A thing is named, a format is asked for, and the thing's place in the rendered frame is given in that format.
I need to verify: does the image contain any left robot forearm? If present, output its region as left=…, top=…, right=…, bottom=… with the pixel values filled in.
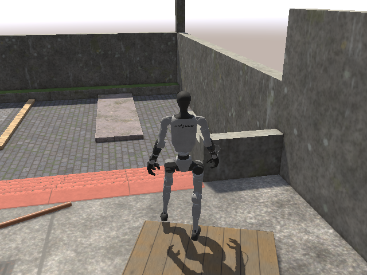
left=149, top=140, right=162, bottom=164

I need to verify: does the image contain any robot right hand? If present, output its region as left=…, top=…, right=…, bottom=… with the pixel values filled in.
left=206, top=157, right=219, bottom=168

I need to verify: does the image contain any right robot forearm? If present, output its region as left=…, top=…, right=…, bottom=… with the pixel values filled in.
left=207, top=138, right=218, bottom=159

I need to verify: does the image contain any right robot shin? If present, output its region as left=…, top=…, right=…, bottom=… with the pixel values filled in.
left=192, top=194, right=202, bottom=233

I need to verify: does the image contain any robot left hand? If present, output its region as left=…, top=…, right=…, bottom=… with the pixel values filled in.
left=147, top=162, right=160, bottom=176

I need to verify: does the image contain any right robot upper arm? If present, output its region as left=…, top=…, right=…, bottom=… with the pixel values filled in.
left=196, top=116, right=212, bottom=147

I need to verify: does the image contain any left robot upper arm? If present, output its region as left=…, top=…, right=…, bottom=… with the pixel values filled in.
left=157, top=116, right=172, bottom=148

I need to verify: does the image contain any robot right thigh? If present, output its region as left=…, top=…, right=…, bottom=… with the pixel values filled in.
left=192, top=160, right=204, bottom=204

